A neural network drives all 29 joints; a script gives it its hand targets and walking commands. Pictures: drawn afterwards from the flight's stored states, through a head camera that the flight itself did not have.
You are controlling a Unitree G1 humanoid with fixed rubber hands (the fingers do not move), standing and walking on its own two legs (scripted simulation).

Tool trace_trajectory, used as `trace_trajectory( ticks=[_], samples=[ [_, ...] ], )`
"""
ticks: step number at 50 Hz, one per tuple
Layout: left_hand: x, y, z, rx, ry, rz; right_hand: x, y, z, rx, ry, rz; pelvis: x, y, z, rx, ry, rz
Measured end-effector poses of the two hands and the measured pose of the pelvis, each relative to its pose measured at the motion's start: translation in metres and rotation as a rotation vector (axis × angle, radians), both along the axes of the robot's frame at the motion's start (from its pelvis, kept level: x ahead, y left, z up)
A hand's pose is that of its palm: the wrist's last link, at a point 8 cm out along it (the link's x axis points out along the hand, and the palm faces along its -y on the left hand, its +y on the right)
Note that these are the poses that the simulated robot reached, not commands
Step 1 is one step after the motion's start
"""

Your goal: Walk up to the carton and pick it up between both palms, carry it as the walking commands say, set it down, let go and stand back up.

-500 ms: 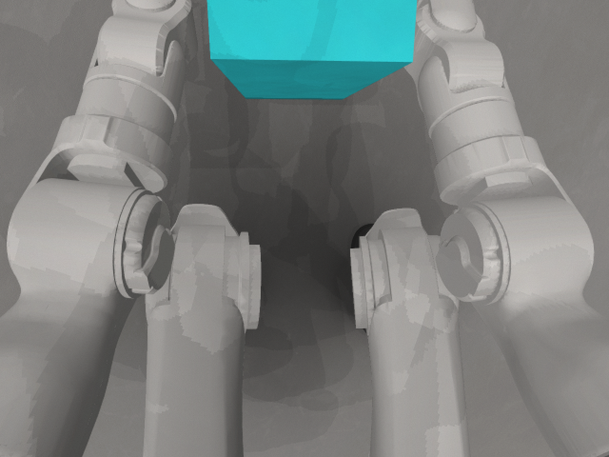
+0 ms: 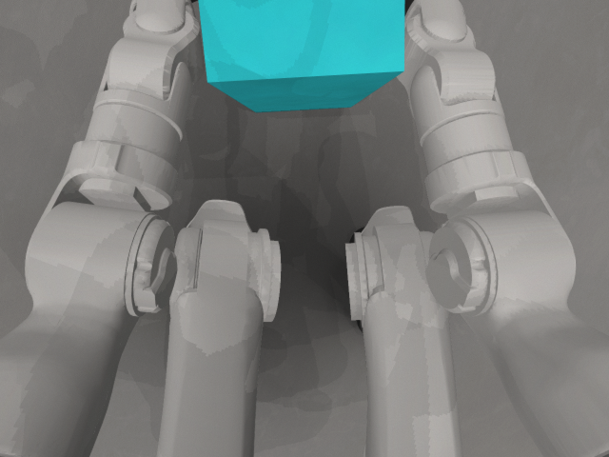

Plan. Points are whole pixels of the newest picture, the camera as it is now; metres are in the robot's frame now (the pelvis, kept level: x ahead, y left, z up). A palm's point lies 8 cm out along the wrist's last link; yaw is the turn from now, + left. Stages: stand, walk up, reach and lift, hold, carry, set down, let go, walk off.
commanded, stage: reach and lift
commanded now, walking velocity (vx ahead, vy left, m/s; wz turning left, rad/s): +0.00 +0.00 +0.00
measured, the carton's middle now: (299, 9) +0.54 +0.03 -0.21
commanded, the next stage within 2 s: none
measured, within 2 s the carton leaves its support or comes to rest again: neither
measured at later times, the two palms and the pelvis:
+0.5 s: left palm out of the picture +0.53 +0.15 -0.10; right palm out of the picture +0.53 -0.08 -0.09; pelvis -0.01 +0.01 +0.04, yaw +1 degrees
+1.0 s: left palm out of the picture +0.51 +0.15 -0.04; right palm out of the picture +0.51 -0.09 -0.03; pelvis -0.02 +0.00 +0.07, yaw +2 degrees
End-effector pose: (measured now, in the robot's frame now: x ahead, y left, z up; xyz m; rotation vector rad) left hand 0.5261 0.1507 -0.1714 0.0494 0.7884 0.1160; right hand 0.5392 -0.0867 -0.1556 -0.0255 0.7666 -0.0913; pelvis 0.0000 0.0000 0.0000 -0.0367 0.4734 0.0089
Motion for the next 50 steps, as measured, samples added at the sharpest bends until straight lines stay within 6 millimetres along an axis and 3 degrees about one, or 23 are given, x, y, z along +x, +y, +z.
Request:
trace_trajectory(
  ticks=[13, 22, 29, 36, 50],
  samples=[
    [-0.009, 0.005, 0.036, -0.025, -0.051, 0.027, -0.016, 0.007, 0.036, 0.034, -0.055, -0.065, -0.012, 0.008, 0.015, -0.037, -0.034, 0.03],
    [-0.003, 0.007, 0.07, -0.016, -0.07, 0.04, -0.013, 0.008, 0.061, 0.05, -0.073, -0.063, -0.015, 0.012, 0.032, -0.044, -0.044, 0.045],
    [0.0, -0.002, 0.073, -0.023, -0.073, 0.03, -0.011, 0.0, 0.067, 0.042, -0.077, -0.071, -0.012, 0.011, 0.043, -0.044, -0.023, 0.041],
    [-0.012, -0.009, 0.076, -0.024, -0.073, 0.032, -0.018, -0.007, 0.075, 0.049, -0.078, -0.072, -0.007, 0.008, 0.048, -0.034, -0.037, 0.033],
    [-0.021, -0.004, 0.133, -0.034, -0.108, 0.054, -0.026, -0.002, 0.13, 0.055, -0.112, -0.072, -0.021, 0.004, 0.071, -0.009, -0.109, 0.033]
  ],
)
